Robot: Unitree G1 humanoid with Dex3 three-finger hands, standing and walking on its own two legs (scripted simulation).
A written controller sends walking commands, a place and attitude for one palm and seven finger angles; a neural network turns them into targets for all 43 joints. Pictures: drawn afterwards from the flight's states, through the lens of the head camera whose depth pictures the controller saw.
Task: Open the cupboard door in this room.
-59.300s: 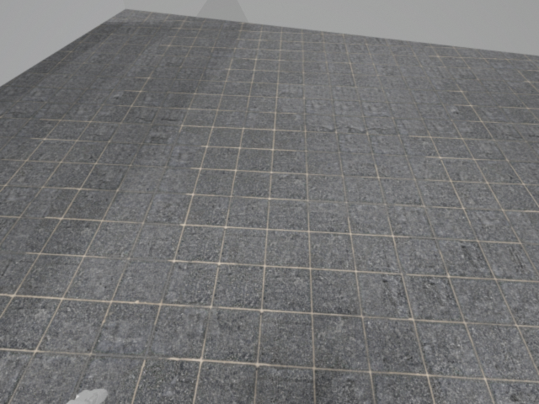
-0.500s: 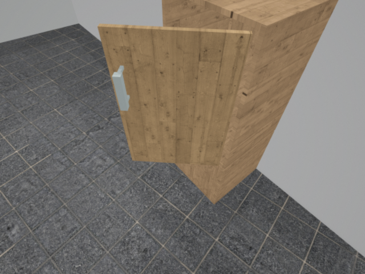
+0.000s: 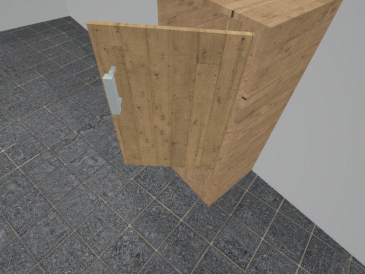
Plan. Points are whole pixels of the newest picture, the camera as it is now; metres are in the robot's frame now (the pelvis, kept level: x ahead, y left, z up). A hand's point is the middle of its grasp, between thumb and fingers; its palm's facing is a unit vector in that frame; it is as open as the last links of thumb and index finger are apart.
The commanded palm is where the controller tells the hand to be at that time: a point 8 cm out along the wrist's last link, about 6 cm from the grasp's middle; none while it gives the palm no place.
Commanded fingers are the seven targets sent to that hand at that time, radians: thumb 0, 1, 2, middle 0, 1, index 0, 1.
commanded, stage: come to a stop and stand still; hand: left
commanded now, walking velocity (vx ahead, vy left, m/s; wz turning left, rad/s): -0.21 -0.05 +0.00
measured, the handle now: (114, 90) +0.55 +0.24 +0.07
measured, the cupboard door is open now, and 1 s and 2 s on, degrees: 47 47 47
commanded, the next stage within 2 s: look again from close up in 0.84 s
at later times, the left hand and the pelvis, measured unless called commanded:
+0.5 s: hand out of the picture +0.05 +0.18 -0.16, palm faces +0.00 -0.97 -0.24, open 7.4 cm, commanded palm none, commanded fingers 0.00 0.90 0.90 -0.20 -0.30 -0.20 -0.30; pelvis -0.01 +0.00 +0.00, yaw +1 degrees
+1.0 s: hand out of the picture +0.01 +0.20 -0.16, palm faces +0.00 -0.98 -0.22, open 7.4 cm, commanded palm none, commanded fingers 0.00 0.90 0.90 -0.20 -0.30 -0.20 -0.30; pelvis +0.00 +0.01 +0.01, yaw +0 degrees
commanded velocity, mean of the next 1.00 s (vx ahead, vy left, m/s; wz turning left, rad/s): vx -0.03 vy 0.01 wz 0.00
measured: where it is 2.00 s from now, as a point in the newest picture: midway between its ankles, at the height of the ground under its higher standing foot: outside the picture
